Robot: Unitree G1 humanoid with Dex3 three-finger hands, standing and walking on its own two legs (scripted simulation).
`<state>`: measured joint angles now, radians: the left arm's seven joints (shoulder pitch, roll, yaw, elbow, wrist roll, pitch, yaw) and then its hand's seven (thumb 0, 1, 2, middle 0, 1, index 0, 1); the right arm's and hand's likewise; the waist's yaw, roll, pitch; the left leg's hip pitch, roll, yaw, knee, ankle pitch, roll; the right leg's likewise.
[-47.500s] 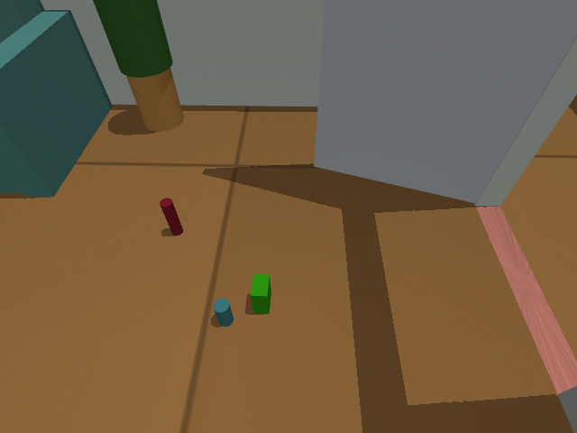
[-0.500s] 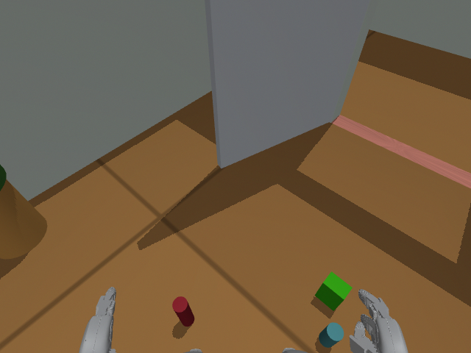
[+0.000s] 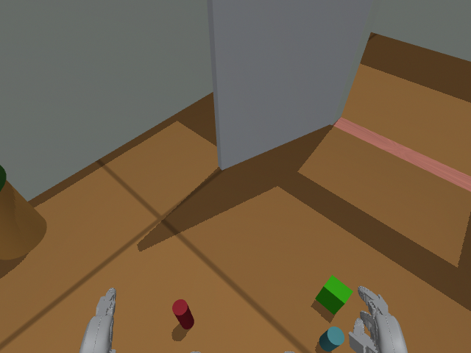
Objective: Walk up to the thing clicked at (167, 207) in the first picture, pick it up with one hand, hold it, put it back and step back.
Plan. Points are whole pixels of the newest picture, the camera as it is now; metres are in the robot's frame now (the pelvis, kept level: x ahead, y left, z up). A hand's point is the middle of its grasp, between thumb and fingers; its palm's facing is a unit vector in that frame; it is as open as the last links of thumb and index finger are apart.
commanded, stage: home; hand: left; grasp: from the side
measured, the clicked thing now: (184, 315) +0.35 +0.20 -0.62
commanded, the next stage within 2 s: stand in 0.46 s
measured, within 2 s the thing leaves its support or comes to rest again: neither
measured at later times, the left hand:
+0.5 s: hand (133, 342) +0.17 +0.18 -0.06, palm faces +0.10 -0.96 -0.28, open 17.6 cm
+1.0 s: hand out of the picture +0.15 +0.21 -0.10, palm faces -0.02 -0.95 -0.32, open 9.7 cm
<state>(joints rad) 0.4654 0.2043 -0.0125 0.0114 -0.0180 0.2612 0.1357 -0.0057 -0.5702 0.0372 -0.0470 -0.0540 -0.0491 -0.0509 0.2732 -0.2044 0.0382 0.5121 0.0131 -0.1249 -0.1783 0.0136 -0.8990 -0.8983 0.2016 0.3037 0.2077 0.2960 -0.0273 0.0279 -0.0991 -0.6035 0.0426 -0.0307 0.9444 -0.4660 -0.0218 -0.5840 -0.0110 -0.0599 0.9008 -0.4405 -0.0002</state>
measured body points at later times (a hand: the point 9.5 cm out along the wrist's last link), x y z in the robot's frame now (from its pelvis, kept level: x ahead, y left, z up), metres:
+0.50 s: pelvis +0.00 +0.00 +0.00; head +0.02 +0.01 +0.45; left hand +0.16 +0.23 -0.04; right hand +0.16 -0.23 -0.07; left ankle +0.01 +0.13 -0.69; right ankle +0.01 -0.12 -0.69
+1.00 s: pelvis -0.01 +0.00 +0.01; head +0.02 +0.01 +0.46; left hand +0.14 +0.26 -0.08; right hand +0.14 -0.26 -0.09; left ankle +0.01 +0.13 -0.69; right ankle +0.01 -0.12 -0.69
